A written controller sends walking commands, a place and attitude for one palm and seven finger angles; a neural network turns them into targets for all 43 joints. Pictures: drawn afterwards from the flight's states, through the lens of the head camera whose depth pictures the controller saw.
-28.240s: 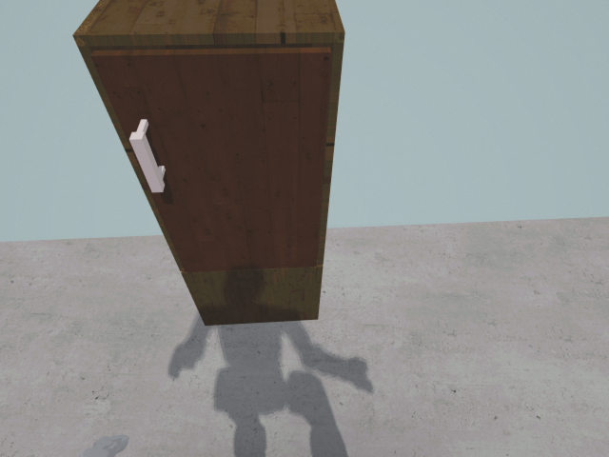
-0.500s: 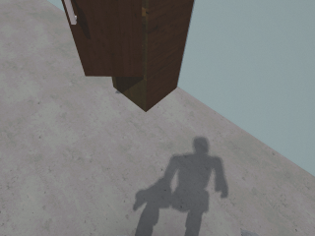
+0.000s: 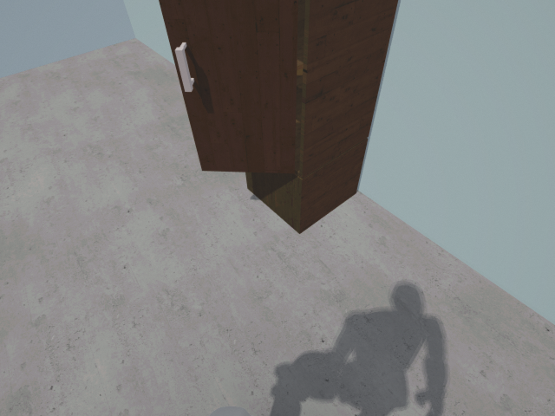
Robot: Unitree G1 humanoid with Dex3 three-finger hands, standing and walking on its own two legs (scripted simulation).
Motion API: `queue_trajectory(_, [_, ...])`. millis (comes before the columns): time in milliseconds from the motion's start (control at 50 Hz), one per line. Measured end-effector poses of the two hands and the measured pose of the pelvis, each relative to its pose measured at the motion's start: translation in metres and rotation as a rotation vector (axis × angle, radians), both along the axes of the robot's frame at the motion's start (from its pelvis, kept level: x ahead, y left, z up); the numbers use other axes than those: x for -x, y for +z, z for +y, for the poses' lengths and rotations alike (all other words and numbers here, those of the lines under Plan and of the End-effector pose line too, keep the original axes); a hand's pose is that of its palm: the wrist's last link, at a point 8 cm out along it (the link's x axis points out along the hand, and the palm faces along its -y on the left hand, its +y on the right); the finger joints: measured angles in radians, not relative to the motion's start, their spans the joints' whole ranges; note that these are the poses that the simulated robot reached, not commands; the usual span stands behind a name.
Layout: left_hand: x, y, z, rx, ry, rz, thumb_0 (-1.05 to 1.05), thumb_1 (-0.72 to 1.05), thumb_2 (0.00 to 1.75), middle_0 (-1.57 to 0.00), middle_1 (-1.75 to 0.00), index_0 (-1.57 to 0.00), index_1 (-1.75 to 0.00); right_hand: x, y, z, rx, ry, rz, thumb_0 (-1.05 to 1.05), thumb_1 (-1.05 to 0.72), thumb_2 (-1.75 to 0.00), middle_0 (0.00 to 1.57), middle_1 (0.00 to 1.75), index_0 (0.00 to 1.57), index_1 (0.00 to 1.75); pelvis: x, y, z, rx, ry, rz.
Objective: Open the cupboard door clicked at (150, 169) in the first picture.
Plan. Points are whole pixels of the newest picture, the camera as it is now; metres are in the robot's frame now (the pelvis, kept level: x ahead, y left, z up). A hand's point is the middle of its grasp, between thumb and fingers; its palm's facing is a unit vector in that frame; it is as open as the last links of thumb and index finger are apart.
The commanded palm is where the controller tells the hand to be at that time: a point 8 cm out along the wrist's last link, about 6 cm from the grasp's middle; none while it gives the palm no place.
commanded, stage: take the last steps up to it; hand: left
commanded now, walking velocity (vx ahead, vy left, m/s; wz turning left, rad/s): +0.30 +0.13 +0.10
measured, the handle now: (186, 67) +0.98 +0.33 +0.04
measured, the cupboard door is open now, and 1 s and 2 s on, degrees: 46 46 46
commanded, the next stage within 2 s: come to a stop and stand still in 0.98 s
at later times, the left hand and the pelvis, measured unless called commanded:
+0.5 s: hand (127, 375) +0.21 +0.29 -0.16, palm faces +0.07 -0.98 -0.21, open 7.3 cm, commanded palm none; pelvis +0.16 +0.10 +0.00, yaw +1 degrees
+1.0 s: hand (149, 321) +0.32 +0.29 -0.17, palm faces +0.09 -0.98 -0.18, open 7.2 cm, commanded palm none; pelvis +0.34 +0.11 +0.01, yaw +1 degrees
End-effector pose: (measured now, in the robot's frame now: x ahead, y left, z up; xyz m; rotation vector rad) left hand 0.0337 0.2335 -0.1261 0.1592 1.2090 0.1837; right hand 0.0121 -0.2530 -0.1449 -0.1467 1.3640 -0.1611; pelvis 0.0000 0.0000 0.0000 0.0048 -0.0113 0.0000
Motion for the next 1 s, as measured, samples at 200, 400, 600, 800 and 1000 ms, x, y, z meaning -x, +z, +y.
queue_trajectory(200, [0.035, -0.018, 0.027, 0.079, 0.116, 0.250, 0.00, 0.91, 0.90, -0.21, -0.30, -0.21, -0.30, -0.122, 0.015, 0.044, 0.024, 0.117, -0.090, 0.01, -0.91, -0.90, 0.19, 0.30, 0.19, 0.30, -0.064, -0.001, 0.044, -0.015, 0.056, 0.024])
queue_trajectory(400, [-0.069, -0.028, 0.098, 0.037, 0.079, 0.201, 0.01, 0.92, 0.90, -0.20, -0.30, -0.20, -0.30, -0.189, 0.009, 0.117, 0.020, 0.101, -0.189, 0.00, -0.91, -0.90, 0.20, 0.30, 0.20, 0.30, -0.126, -0.008, 0.090, -0.012, 0.029, 0.007])
queue_trajectory(600, [-0.254, 0.009, 0.096, 0.004, -0.055, -0.100, 0.00, 0.92, 0.90, -0.20, -0.30, -0.20, -0.30, -0.169, -0.003, 0.120, -0.031, -0.010, -0.009, 0.00, -0.92, -0.90, 0.20, 0.30, 0.20, 0.30, -0.193, 0.001, 0.095, -0.042, 0.006, 0.004])
queue_trajectory(800, [-0.307, 0.003, 0.071, 0.019, -0.026, -0.086, 0.00, 0.92, 0.90, -0.20, -0.30, -0.20, -0.30, -0.223, -0.004, 0.108, -0.049, -0.043, 0.084, 0.01, -0.91, -0.90, 0.20, 0.30, 0.20, 0.30, -0.267, 0.002, 0.081, -0.010, 0.008, 0.000])
queue_trajectory(1000, [-0.273, -0.012, 0.102, 0.056, 0.067, 0.171, -0.01, 0.94, 0.90, -0.21, -0.30, -0.20, -0.30, -0.375, 0.016, 0.129, -0.003, 0.056, -0.092, 0.01, -0.91, -0.90, 0.19, 0.30, 0.19, 0.30, -0.336, 0.007, 0.109, 0.013, 0.021, 0.010])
